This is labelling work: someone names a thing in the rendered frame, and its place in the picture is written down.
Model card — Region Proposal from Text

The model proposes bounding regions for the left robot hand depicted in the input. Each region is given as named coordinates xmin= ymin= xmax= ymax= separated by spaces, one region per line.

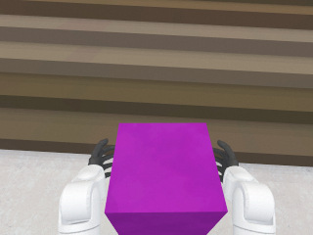
xmin=88 ymin=138 xmax=115 ymax=178

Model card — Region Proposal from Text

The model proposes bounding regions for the right robot forearm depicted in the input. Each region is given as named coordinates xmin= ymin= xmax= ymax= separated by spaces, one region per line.
xmin=222 ymin=165 xmax=276 ymax=235

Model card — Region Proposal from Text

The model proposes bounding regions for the left robot forearm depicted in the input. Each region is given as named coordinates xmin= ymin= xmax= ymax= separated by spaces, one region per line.
xmin=58 ymin=164 xmax=107 ymax=235

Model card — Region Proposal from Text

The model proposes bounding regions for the right robot hand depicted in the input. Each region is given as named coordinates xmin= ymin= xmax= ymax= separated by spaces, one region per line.
xmin=212 ymin=140 xmax=239 ymax=183

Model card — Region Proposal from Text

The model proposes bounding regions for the carton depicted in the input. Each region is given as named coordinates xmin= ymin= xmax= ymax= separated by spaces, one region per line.
xmin=104 ymin=122 xmax=228 ymax=235

